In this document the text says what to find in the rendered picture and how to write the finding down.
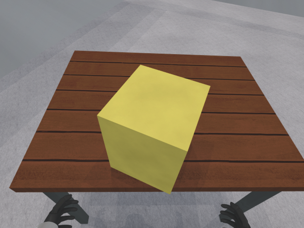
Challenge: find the left robot hand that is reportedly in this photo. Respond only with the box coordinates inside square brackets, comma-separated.
[44, 194, 79, 228]

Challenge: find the carton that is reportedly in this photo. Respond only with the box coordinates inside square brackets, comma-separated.
[97, 65, 210, 194]

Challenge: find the right robot hand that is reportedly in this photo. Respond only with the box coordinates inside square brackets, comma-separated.
[220, 202, 251, 228]

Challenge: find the table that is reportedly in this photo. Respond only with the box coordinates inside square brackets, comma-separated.
[9, 50, 304, 224]

